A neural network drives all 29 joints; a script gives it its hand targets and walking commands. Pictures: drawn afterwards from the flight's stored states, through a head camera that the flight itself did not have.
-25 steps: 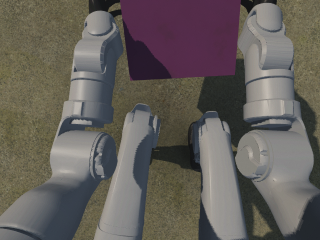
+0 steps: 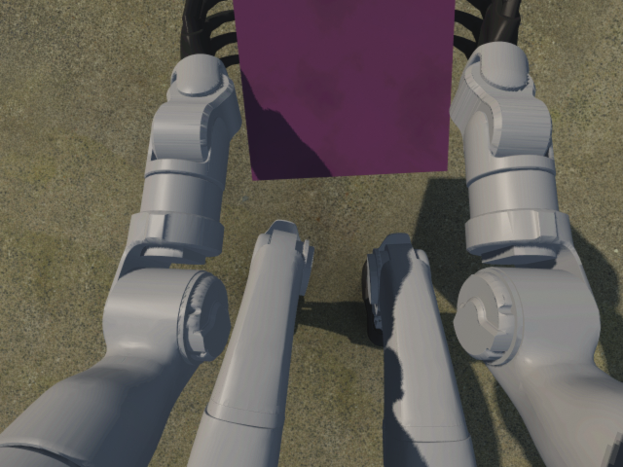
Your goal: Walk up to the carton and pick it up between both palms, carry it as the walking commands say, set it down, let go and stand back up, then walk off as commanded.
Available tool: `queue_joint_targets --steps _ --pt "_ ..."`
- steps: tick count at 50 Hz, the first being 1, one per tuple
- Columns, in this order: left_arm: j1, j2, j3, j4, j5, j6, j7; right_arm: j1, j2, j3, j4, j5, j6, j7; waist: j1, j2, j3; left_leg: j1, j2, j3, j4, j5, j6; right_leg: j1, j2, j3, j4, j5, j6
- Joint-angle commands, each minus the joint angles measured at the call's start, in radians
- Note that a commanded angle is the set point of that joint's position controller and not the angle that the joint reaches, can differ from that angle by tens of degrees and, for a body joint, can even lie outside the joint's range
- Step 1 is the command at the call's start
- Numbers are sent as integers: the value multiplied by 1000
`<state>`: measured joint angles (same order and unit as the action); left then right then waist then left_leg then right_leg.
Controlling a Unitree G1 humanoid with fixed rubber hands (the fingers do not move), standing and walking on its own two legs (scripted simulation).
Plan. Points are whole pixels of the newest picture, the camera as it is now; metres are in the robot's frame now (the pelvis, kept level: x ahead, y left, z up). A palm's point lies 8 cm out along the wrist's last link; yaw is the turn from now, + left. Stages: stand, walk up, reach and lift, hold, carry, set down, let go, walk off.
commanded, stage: reach and lift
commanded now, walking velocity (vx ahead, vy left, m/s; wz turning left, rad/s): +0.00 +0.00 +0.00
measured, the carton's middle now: (343, 66) +0.54 +0.03 -0.15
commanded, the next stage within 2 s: none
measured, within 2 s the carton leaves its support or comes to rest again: neither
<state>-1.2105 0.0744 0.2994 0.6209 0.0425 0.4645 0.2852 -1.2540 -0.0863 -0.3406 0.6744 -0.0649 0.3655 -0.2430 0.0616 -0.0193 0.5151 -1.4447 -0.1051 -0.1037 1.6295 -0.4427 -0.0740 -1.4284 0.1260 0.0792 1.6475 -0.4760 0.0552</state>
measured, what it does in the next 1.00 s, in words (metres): rises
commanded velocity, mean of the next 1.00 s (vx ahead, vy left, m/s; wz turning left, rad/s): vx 0.00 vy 0.00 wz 0.00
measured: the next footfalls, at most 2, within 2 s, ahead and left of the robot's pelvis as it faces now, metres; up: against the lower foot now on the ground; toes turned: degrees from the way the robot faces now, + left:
none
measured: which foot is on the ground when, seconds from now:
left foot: down 0.00-1.00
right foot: down 0.00-1.00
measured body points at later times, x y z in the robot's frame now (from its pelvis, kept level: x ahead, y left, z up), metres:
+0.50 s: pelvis +0.06 +0.00 +0.07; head +0.21 +0.02 +0.50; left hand +0.48 +0.18 +0.04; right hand +0.52 -0.11 +0.06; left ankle +0.16 +0.13 -0.51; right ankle +0.15 -0.12 -0.51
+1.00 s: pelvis +0.12 -0.01 +0.16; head +0.25 -0.01 +0.59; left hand +0.46 +0.17 +0.09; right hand +0.50 -0.12 +0.11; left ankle +0.16 +0.13 -0.51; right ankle +0.15 -0.12 -0.51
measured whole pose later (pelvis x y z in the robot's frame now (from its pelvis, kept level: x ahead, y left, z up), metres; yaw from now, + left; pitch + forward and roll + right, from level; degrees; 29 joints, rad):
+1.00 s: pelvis +0.12 -0.01 +0.16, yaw +0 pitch +26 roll +1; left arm -0.45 -0.14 0.37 0.57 0.19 0.31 0.17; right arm -0.55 0.18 -0.32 0.66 -0.21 0.24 -0.22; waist 0.05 -0.03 -0.20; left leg -1.03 -0.07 -0.14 0.94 -0.31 -0.05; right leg -1.03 0.10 0.12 0.97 -0.37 -0.01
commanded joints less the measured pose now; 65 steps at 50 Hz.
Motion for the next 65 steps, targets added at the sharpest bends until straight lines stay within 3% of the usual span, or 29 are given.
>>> queue_joint_targets --steps 1,2,3,5,7,12,13,14,15,16,19,24,26,27,29,31,34,36,41,43,44,47,48,50,53,55,56,57,65 --pt "-855 -1103 -606 -204 -206 -85 -476 -722 1161 611 -39 166 12 429 -4 -73 -2278 565 -41 160 -222 67 51 456 39 -108 -231 71 -23" --pt "-875 -1121 -623 -250 -226 -86 -466 -727 1142 625 -87 183 16 422 6 18 -2379 650 -52 182 -211 172 31 525 41 -110 -237 150 -24" --pt "-910 -1050 -595 -248 -231 -95 -457 -647 1156 574 37 175 32 416 -3 -13 -2191 577 -38 173 -209 151 36 432 46 -110 -239 120 -20" --pt "-834 -1112 -587 -183 -206 -77 -462 -772 1142 611 -125 202 11 419 5 -11 -2297 657 -47 167 -247 118 42 534 41 -111 -277 99 -20" --pt "-794 -1051 -558 -138 -173 -104 -454 -664 1171 586 26 174 8 428 49 -16 -2104 535 -43 169 -229 122 45 411 35 -94 -248 101 -22" --pt "-765 -1135 -618 -214 -182 -97 -440 -506 1159 547 109 140 10 450 -28 47 -2098 697 -39 135 -294 166 26 361 47 -132 -282 104 -32" --pt "-668 -1076 -502 -82 -86 -94 -446 -473 1173 503 210 95 15 455 39 13 -1863 521 -39 149 -310 49 40 271 35 -105 -298 7 -30" --pt "-638 -1117 -516 -77 -104 -100 -460 -427 1207 498 192 84 8 459 -5 -36 -1927 555 -32 154 -329 43 39 383 40 -107 -335 14 -33" --pt "-554 -1110 -475 24 -73 -91 -467 -419 1209 467 210 65 6 455 33 19 -1788 519 -38 155 -355 57 40 352 33 -101 -341 26 -31" --pt "-588 -1151 -551 -161 -116 -95 -461 -464 1237 567 43 140 -4 452 51 14 -1980 656 -37 163 -336 250 17 510 36 -106 -344 202 -33" --pt "-525 -1187 -406 30 -32 -104 -451 -378 1197 393 234 31 -25 462 15 30 -1586 544 -34 130 -385 111 34 279 19 -98 -393 34 -54" --pt "-411 -1211 -375 -2 3 -125 -459 -201 1201 240 281 -69 -54 446 -81 52 -1390 594 -31 96 -501 127 20 340 15 -113 -496 88 -67" --pt "-292 -1176 -203 209 115 -113 -470 -233 1097 149 326 -141 -64 447 -42 71 -1186 495 -20 85 -527 41 39 180 2 -108 -507 -19 -75" --pt "-343 -1166 -236 118 103 -123 -469 -148 1107 137 363 -179 -57 446 -99 57 -1189 488 -18 91 -550 19 31 287 8 -83 -577 -20 -91" --pt "-251 -1161 -231 159 121 -119 -474 -78 1122 137 367 -194 -53 451 -61 69 -1187 538 -19 81 -589 51 31 376 7 -67 -611 18 -96" --pt "-273 -1181 -300 58 75 -138 -478 -122 1152 190 296 -159 -57 467 -88 16 -1304 636 -26 73 -630 108 41 430 15 -95 -625 90 -66" --pt "-185 -1192 -344 50 81 -160 -491 -169 1250 383 181 -47 -69 462 34 -3 -1441 629 -37 107 -607 237 74 621 0 -27 -651 237 -48" --pt "-83 -1175 -362 -7 77 -176 -491 -2 1310 427 206 -47 -63 464 25 -78 -1465 721 -37 106 -634 373 86 664 8 -37 -674 383 -29" --pt "-70 -1138 -448 -34 54 -195 -519 -13 1271 534 98 -10 -110 443 55 -45 -1512 675 -44 93 -635 452 72 726 7 6 -686 499 -28" --pt "73 -1138 -470 -64 44 -207 -534 65 1322 629 30 26 -117 441 76 -71 -1654 694 -53 97 -675 576 73 909 -5 25 -699 739 -11" --pt "53 -1184 -546 -163 -11 -225 -534 102 1357 704 -40 57 -129 438 39 -106 -1765 774 -46 68 -654 638 74 971 -19 44 -685 828 -8" --pt "59 -1156 -553 -100 -2 -212 -545 226 1275 578 79 -30 -124 422 -43 0 -1518 727 -28 57 -720 560 61 866 -22 25 -745 686 -23" --pt "84 -1115 -519 -89 -4 -207 -545 240 1265 562 86 -65 -111 417 -31 -91 -1449 741 -17 56 -755 557 52 858 -8 10 -789 654 -19" --pt "60 -1126 -598 -123 -25 -217 -539 219 1279 596 22 -9 -128 423 -37 -26 -1473 852 -13 46 -758 620 61 825 -10 0 -795 651 -13" --pt "62 -1116 -437 50 75 -177 -544 209 1220 426 198 -124 -91 442 -17 11 -1107 762 -7 78 -856 204 66 695 -13 9 -906 203 -44" --pt "97 -1209 -503 -16 42 -168 -523 228 1192 414 133 -126 -94 454 -69 38 -1163 906 -1 37 -899 372 44 718 16 -31 -914 325 -57" --pt "142 -1230 -523 -23 41 -169 -514 200 1216 472 78 -81 -107 465 1 106 -1245 978 -2 45 -861 484 32 718 3 -28 -874 379 -53" --pt "151 -1228 -514 -32 42 -168 -507 255 1222 452 117 -96 -100 477 -31 57 -1253 1001 15 24 -849 564 33 724 -1 -30 -886 423 -51" --pt "98 -1211 -554 -129 49 -167 -477 242 1247 499 111 -68 -86 527 -8 53 -1249 1144 17 38 -962 577 29 833 1 -19 -1000 459 -55"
